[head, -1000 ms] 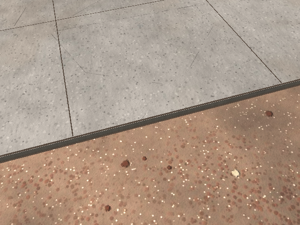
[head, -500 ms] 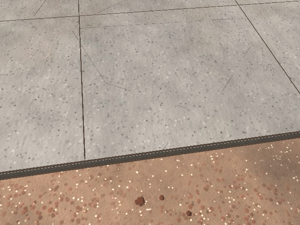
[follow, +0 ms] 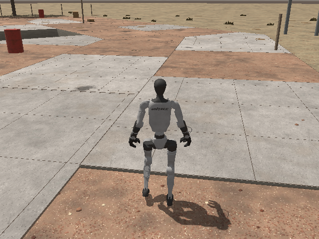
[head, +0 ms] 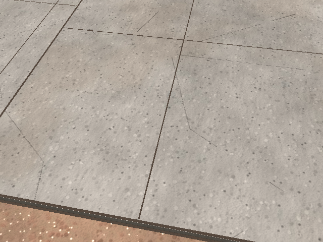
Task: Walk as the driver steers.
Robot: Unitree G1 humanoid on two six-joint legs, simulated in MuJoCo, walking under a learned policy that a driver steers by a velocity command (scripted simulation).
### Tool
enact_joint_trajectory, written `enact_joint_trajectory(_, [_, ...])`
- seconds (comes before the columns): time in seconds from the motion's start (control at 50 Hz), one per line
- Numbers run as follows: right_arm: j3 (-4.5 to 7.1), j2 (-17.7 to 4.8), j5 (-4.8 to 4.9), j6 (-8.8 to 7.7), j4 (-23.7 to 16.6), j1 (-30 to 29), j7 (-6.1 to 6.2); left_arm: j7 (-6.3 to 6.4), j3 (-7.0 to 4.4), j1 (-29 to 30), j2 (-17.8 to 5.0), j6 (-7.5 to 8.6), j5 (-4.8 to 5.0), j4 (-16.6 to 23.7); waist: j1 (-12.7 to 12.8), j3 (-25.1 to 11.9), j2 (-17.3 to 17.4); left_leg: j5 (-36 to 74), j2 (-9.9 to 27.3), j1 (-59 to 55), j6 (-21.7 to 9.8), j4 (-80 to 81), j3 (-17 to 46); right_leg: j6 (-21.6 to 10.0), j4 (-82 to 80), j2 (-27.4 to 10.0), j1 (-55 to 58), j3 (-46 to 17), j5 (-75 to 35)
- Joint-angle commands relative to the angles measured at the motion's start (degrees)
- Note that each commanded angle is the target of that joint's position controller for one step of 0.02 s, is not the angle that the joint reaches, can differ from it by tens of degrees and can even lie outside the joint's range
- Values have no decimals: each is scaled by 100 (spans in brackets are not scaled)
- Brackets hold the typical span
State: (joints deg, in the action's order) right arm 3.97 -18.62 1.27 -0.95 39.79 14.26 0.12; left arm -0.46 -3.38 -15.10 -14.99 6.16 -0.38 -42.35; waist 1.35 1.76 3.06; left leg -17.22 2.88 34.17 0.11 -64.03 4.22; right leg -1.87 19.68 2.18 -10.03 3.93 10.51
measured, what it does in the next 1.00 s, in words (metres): climbs, turning right: left foot, then right foot 0.04 m higher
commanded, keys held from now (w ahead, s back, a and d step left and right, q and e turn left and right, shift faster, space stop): w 0.24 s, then w+e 0.76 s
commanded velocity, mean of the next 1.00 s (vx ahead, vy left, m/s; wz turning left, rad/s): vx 0.50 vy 0.00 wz -0.22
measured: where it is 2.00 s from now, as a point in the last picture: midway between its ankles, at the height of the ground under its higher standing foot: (215, 134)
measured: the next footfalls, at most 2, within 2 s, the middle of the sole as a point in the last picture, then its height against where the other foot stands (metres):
left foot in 0.28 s outside the picture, level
right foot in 0.78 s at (200, 213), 0.04 m higher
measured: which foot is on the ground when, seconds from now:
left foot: up 0.00-0.26, down 0.28-0.78, up 0.80-1.00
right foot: down 0.00-0.28, up 0.30-0.76, down 0.78-1.00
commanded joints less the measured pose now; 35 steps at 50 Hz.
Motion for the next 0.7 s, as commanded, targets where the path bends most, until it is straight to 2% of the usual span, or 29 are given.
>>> enact_joint_trajectory(0.02, [-39,-16,-56,-84,-433,-62,-35,-32,-191,158,-791,125,25,177,-108,10,-691,586,276,523,55,726,216,-1077,-1174,-1585,263,-1117,-1254])
enact_joint_trajectory(0.1, [-140,67,-73,-248,-585,-875,-178,-19,-212,5,-1000,47,136,-36,144,97,-589,1731,199,36,-19,2318,-226,-917,-1198,-1373,293,-499,-1503])
enact_joint_trajectory(0.14, [-153,37,-38,-283,-723,-1271,-226,-17,-233,-297,-1131,-2,190,-202,273,156,-614,1795,139,-67,-74,2725,-321,-881,-1170,-1501,535,-516,-1460])
enact_joint_trajectory(0.18, [-123,-84,-17,-290,-846,-1495,-252,-12,-252,-461,-1222,-71,225,-344,255,195,-680,1462,76,-53,-201,3025,-334,-809,-1018,-1694,942,-561,-1677])
enact_joint_trajectory(0.22, [-64,-231,-40,-298,-874,-1403,-264,10,-263,-490,-1304,-151,251,-435,77,64,-787,1054,-87,-442,-382,3289,-470,-692,-617,-1775,1238,-513,-2505])
enact_joint_trajectory(0.24, [14,-362,-67,-299,-766,-969,-246,28,-257,-421,-1340,-188,261,-459,-234,-225,-814,1112,-263,-1187,-512,3520,-636,-577,-55,-1669,1197,-337,-3375])
enact_joint_trajectory(0.26, [156,-613,-90,-293,-511,-164,-199,42,-191,-492,-1217,-209,253,-489,-623,-713,-740,1265,-389,-2490,-679,3665,-705,-428,934,-1405,785,-176,-3790])
enact_joint_trajectory(0.28, [300,-1041,-144,-263,-326,872,-109,51,-47,-482,-944,-181,112,-354,-1059,-1504,-266,1571,571,-4296,-1003,3434,316,-192,2595,-1125,-462,-46,-2296])
enact_joint_trajectory(0.3, [363,-1526,-182,-238,-268,1084,-77,-6,190,-1164,-210,-93,64,-219,-649,-2320,1240,730,2086,-5993,-1902,3933,3001,152,4622,-133,-2622,-194,2003])
enact_joint_trajectory(0.32, [243,-955,-160,-249,-289,1162,-73,-20,33,-826,-836,-18,214,-362,-957,-2351,594,116,2063,-5674,-1845,4371,3421,115,5327,-263,-3097,-1100,2367])
enact_joint_trajectory(0.34, [158,-756,-140,-285,-255,824,-78,-31,-61,-321,-1082,9,351,-166,-872,-1407,446,305,1856,-4957,-1576,4511,2465,57,5386,-509,-3467,-1035,1878])
enact_joint_trajectory(0.36, [102,-577,-128,-315,-241,440,-91,-1,-47,-94,-1001,-1,309,-125,-665,-965,207,657,1596,-4222,-1416,4671,1806,76,5128,-764,-3333,-889,1362])
enact_joint_trajectory(0.38, [51,-371,-141,-346,-235,130,-113,19,-65,-3,-950,-45,212,-127,-488,-614,179,940,1388,-3615,-1326,4892,1338,121,4866,-904,-3159,-864,1012])
enact_joint_trajectory(0.4, [26,-255,-184,-397,-227,-54,-124,19,-77,-174,-872,-129,198,-181,-283,-490,308,1135,1255,-3159,-1254,5131,973,153,4761,-1025,-2786,-931,721])
enact_joint_trajectory(0.42, [38,-214,-200,-455,-183,-128,-134,20,-55,-310,-729,-213,212,-234,-188,-451,318,1254,1219,-2912,-1265,5332,763,193,4780,-1035,-2577,-922,548])
enact_joint_trajectory(0.44, [52,-214,-194,-516,-118,-166,-135,25,-39,-368,-598,-283,218,-255,-109,-364,224,1492,1222,-2731,-1290,5477,518,234,4746,-1040,-2537,-937,445])
enact_joint_trajectory(0.48, [86,-259,-226,-579,13,-167,-110,40,-39,-223,-505,-376,208,-189,-58,-137,97,1913,1226,-2618,-1277,5635,73,322,4627,-1020,-2814,-1021,116])
enact_joint_trajectory(0.54, [95,-268,-262,-547,208,1,-35,41,-43,42,-447,-436,177,-98,-118,53,53,2193,1208,-2849,-1198,5671,-446,384,4385,-940,-3316,-1081,-469])
enact_joint_trajectory(0.62, [116,-437,-228,-426,350,157,40,-92,47,858,-297,-415,143,236,-374,352,-58,2209,1108,-3040,-981,5729,-1081,297,3172,-864,-3359,-649,-1100])
enact_joint_trajectory(0.64, [150,-553,-193,-376,412,293,56,-140,140,1195,-110,-420,108,397,-516,451,-74,2324,1229,-3096,-991,5774,-1169,239,2988,-841,-3381,-378,-754])
enact_joint_trajectory(0.68, [173,-635,-148,-276,523,537,78,-237,176,1549,-97,-413,125,628,-627,551,-183,2662,1335,-3499,-943,5633,-1279,99,2549,-800,-3450,-177,-509])
enact_joint_trajectory(0.7, [187,-700,-132,-241,558,604,79,-272,143,1520,-187,-397,109,704,-591,417,-43,3348,1460,-3711,-972,5381,-1316,-25,2795,-631,-3379,87,5])
Keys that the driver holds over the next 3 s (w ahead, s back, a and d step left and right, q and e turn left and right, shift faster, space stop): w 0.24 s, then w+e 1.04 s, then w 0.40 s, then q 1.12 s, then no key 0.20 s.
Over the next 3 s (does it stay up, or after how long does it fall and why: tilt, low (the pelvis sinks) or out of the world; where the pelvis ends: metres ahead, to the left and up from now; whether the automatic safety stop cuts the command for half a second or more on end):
stays up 1.02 -0.22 0.03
